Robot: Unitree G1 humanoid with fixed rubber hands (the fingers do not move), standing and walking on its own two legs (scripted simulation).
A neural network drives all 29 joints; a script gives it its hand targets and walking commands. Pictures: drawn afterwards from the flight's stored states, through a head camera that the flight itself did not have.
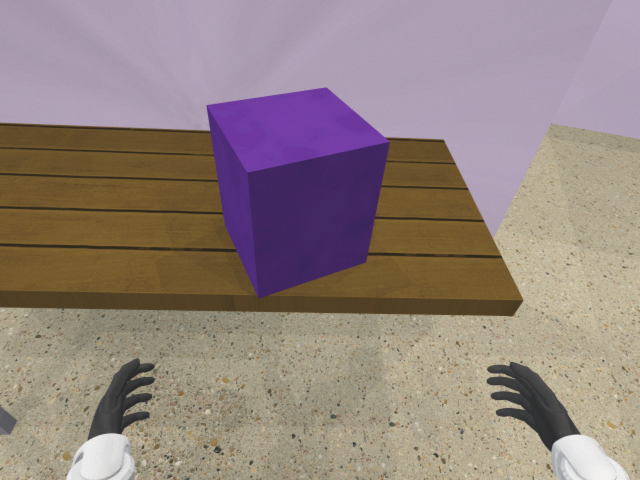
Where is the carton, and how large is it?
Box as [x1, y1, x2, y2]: [206, 87, 389, 297]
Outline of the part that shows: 326,87 206,105 225,226 258,297 365,262 389,141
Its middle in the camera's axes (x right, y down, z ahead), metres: -0.04 -0.08 +0.66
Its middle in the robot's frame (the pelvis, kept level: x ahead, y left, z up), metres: +0.56 +0.04 +0.08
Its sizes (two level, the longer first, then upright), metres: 0.210 0.200 0.250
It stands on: a table, 0.71 m high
